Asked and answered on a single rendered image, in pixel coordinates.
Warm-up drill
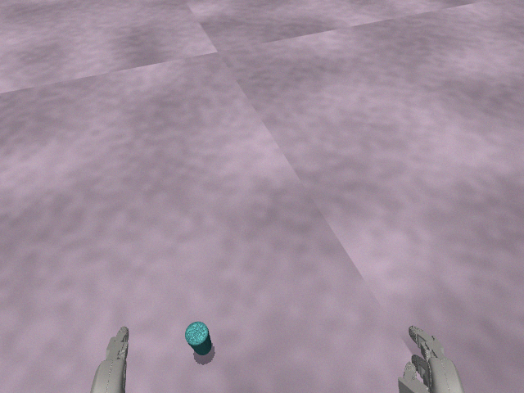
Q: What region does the left robot hand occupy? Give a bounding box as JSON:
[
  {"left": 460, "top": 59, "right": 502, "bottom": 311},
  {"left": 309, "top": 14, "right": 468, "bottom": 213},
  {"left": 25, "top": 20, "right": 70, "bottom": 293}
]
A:
[{"left": 90, "top": 327, "right": 129, "bottom": 393}]

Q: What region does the right robot hand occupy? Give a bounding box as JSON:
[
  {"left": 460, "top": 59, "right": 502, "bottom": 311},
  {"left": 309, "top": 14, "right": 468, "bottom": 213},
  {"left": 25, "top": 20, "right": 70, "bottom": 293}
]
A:
[{"left": 398, "top": 326, "right": 465, "bottom": 393}]

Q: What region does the cup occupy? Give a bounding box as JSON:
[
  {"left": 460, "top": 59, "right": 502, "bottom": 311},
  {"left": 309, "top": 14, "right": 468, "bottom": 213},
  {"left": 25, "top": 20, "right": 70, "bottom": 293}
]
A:
[{"left": 185, "top": 322, "right": 211, "bottom": 355}]

